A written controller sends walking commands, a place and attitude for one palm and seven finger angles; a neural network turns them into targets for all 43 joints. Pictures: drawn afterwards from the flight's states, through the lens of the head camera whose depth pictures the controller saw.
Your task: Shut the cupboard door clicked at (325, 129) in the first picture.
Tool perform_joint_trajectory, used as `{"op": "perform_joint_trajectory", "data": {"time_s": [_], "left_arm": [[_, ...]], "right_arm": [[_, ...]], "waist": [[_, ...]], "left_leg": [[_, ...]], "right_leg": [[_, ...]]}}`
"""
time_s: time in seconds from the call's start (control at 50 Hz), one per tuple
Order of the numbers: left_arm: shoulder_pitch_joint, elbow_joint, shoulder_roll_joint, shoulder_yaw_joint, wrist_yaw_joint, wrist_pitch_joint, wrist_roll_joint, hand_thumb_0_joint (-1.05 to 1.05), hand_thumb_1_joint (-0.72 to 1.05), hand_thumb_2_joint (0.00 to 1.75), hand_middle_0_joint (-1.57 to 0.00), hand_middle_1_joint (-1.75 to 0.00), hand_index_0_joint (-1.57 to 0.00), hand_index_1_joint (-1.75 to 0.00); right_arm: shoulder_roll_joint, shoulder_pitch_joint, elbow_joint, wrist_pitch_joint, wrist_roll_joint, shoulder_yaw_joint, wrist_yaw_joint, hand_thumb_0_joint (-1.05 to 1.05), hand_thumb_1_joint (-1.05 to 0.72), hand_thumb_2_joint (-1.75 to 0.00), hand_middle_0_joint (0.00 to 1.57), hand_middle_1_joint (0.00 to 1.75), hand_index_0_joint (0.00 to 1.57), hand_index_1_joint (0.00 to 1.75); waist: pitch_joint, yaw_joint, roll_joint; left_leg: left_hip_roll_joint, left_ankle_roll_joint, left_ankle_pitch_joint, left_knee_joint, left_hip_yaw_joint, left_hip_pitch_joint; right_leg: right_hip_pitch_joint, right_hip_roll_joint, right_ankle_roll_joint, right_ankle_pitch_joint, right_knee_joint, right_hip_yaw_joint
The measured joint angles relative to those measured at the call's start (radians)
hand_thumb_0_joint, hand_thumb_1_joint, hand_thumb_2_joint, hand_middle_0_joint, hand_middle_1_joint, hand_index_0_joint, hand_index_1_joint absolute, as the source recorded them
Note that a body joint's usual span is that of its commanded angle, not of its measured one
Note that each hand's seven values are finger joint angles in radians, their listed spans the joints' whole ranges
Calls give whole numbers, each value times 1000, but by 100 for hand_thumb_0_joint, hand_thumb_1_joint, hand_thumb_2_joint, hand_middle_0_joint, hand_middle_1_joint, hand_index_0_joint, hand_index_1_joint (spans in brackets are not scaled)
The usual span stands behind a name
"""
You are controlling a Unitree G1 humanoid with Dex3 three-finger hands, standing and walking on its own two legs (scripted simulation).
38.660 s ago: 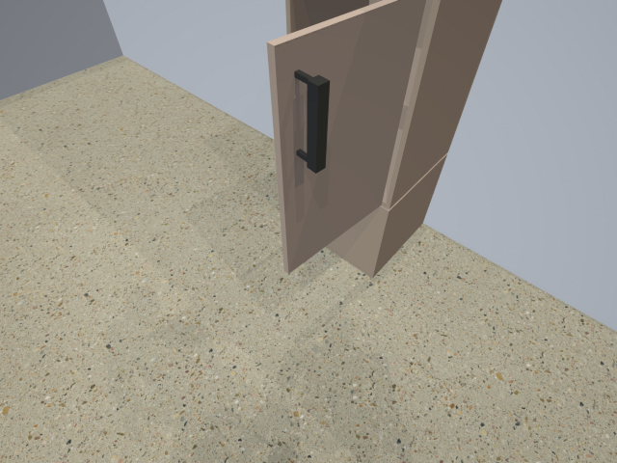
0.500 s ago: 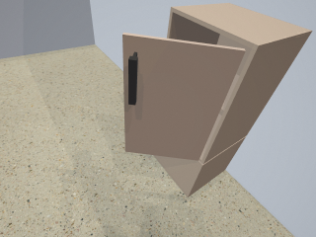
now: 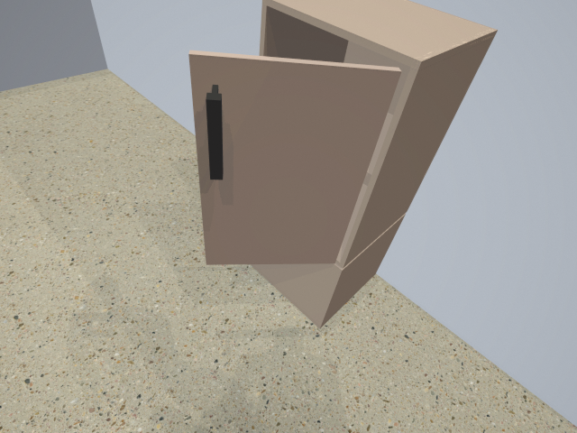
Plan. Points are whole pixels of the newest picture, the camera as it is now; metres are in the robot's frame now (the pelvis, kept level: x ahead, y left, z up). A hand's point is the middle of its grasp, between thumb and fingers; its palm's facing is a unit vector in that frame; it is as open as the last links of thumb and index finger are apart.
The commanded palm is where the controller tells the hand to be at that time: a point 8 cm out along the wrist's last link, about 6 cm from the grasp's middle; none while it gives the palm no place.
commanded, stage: come to a stop and stand still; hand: left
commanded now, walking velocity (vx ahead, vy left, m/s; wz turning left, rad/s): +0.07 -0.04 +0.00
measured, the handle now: (216, 133) +0.62 +0.15 +0.10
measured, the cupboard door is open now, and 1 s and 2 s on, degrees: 50 50 50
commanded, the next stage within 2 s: look again from close up in 0.84 s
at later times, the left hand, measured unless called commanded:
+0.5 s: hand out of the picture -0.04 +0.15 -0.21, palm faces +0.02 -1.00 -0.04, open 7.4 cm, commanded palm none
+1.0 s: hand out of the picture -0.02 +0.20 -0.19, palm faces +0.00 -0.99 -0.15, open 7.4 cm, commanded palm none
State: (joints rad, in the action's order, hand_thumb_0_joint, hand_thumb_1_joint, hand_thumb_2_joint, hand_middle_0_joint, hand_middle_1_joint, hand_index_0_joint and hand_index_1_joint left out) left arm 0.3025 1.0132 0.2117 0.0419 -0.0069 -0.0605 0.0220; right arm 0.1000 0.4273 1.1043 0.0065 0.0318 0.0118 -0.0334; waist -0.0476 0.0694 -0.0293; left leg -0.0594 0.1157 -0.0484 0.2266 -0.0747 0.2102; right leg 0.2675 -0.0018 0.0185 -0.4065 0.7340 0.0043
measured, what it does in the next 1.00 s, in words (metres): steps on the spot: right foot, then left foot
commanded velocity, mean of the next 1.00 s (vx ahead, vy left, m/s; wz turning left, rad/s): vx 0.00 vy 0.00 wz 0.00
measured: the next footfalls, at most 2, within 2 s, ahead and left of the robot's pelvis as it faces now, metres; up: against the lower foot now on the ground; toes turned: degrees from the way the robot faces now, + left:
right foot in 0.18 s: +0.00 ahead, -0.13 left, +0.00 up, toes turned -3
left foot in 0.36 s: +0.04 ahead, +0.07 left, +0.00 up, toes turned +1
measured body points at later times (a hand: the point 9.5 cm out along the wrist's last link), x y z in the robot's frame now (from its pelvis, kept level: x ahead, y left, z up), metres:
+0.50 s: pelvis -0.01 +0.02 -0.01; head -0.01 +0.07 +0.43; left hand -0.04 +0.21 -0.20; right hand -0.05 -0.18 -0.16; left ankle +0.00 +0.06 -0.75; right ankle -0.04 -0.12 -0.75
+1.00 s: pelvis +0.00 +0.04 -0.01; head +0.01 +0.05 +0.44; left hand -0.02 +0.25 -0.18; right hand -0.02 -0.18 -0.16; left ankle +0.00 +0.07 -0.75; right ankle -0.04 -0.12 -0.75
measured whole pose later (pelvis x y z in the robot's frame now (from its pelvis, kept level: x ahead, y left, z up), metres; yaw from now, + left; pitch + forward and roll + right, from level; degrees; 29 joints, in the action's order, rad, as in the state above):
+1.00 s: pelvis +0.00 +0.04 -0.01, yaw -2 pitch -1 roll +0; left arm 0.32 1.11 0.15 0.00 -0.04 0.00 0.01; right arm 0.11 0.30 1.14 0.02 0.01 -0.01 -0.04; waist 0.03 0.00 -0.04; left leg -0.11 0.13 -0.18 0.34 -0.09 0.16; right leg 0.12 0.07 -0.05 -0.26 0.40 -0.01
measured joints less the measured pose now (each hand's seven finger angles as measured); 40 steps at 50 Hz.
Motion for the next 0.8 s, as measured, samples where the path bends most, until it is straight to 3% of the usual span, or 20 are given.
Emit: {"op": "perform_joint_trajectory", "data": {"time_s": [0.08, 0.16, 0.24, 0.28, 0.32, 0.36, 0.4, 0.46, 0.58, 0.8], "left_arm": [[19, 9, -8, -2, -1, -2, -6, 0, 91, 90, -19, -30, -20, -30], [48, 25, -23, -5, -10, 12, -13, 0, 91, 90, -19, -30, -20, -30], [74, 55, -53, -13, -28, 18, -7, 0, 91, 90, -19, -30, -20, -30], [89, 71, -62, -17, -36, 19, -11, 0, 91, 90, -19, -30, -20, -30], [98, 85, -72, -23, -38, 25, -13, 0, 91, 90, -19, -30, -20, -30], [100, 89, -80, -31, -33, 34, -12, 0, 91, 90, -19, -30, -20, -30], [87, 88, -81, -36, -28, 41, -12, 0, 91, 90, -19, -30, -20, -30], [72, 79, -88, -44, -22, 47, -11, 0, 91, 90, -19, -30, -20, -30], [42, 72, -93, -51, -23, 61, -11, 0, 91, 90, -19, -30, -20, -30], [19, 89, -63, -42, -34, 56, -12, 0, 91, 90, -19, -30, -20, -30]], "right_arm": [[20, 10, 22, -12, 2, 10, 3, 0, -91, -90, 20, 30, 20, 30], [34, 10, 43, -25, -3, 15, 4, 0, -91, -90, 20, 30, 20, 30], [40, -12, 52, -42, -9, 14, 5, 0, -91, -90, 20, 29, 20, 30], [36, -15, 42, -46, -10, 13, 10, 0, -91, -90, 20, 29, 19, 30], [30, -16, 31, -41, -13, 9, 14, 0, -91, -90, 19, 29, 19, 30], [21, -16, 24, -31, -15, 5, 15, 0, -91, -90, 19, 29, 19, 30], [-2, -32, 29, -21, -15, -3, 10, 0, -91, -90, 19, 29, 19, 30], [-27, -49, 24, 2, -16, -18, 3, 0, -91, -90, 19, 29, 19, 30], [-37, -88, 31, 12, -17, -31, -12, 2, -93, -90, 20, 30, 20, 30], [0, -122, 36, 20, -23, -25, -13, 2, -93, -90, 20, 30, 20, 30]], "waist": [[4, 2, 4], [9, -13, -16], [29, -33, -12], [29, -38, -10], [27, -37, -2], [24, -36, 2], [37, -48, -31], [47, -68, -54], [64, -78, -46], [83, -64, -21]], "left_leg": [[-2, -7, 23, -28, 6, -7], [-29, -27, 17, -7, -3, 3], [-27, -88, -177, 211, 0, 86], [-1, -99, -221, 364, 17, 120], [40, -100, -238, 422, 36, 111], [65, -87, -246, 360, 52, 68], [41, -44, -236, 342, 34, 57], [17, -14, -213, 294, 6, 39], [-19, 4, -167, 202, -9, 9], [-45, 16, -145, 141, -19, -35]], "right_leg": [[-61, -14, 14, -32, -146, -28], [-151, -23, 34, 19, -343, -50], [-168, -18, 27, 148, -387, -54], [-168, -23, 18, 181, -386, -63], [-161, -37, 1, 175, -366, -71], [-139, -43, -12, 146, -322, -79], [-123, -17, -19, 122, -282, -66], [-110, 8, -9, 119, -273, -41], [-114, 42, -29, 140, -311, -26], [-137, 67, -54, 144, -332, -14]]}}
